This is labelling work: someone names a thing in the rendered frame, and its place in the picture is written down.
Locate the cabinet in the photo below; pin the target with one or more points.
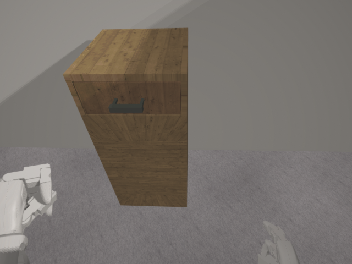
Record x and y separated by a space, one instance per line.
145 156

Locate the robot left hand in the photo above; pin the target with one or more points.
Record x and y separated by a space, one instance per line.
14 196

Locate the drawer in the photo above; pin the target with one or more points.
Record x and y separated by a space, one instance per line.
160 97

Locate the left robot forearm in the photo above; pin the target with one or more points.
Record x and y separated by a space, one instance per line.
12 249

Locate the robot right hand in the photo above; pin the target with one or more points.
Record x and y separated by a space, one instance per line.
283 251

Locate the handle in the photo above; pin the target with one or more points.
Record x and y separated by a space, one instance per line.
126 108

